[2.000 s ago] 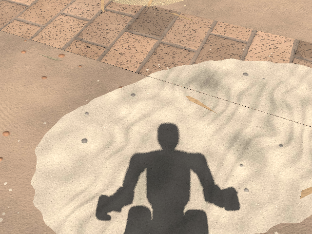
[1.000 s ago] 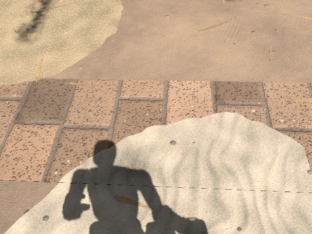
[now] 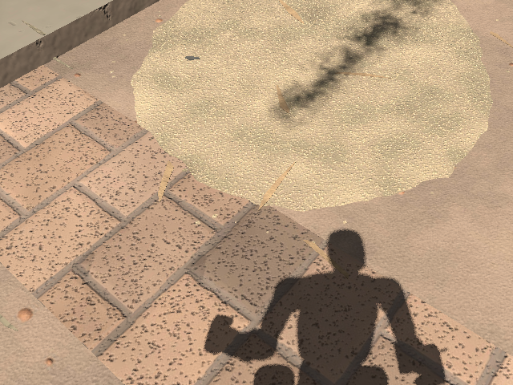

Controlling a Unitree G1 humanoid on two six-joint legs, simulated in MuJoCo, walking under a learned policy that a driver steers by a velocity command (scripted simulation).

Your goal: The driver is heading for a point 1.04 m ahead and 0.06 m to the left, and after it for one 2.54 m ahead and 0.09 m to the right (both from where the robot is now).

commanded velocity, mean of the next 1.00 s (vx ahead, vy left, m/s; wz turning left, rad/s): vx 0.50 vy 0.00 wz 0.34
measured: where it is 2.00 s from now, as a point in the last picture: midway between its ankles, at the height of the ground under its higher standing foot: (204, 212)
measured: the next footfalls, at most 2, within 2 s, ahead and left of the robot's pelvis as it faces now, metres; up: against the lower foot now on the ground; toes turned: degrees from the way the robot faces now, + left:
left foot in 0.38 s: +0.33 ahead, +0.18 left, +0.00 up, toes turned +17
right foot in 0.90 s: +0.70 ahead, +0.06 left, +0.00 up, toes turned +18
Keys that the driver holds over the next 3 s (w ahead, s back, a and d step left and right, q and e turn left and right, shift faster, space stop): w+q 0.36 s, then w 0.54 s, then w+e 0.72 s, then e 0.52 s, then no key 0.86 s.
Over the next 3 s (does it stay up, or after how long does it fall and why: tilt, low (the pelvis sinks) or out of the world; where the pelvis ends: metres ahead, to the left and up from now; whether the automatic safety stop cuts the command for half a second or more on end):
stays up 1.09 0.18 0.00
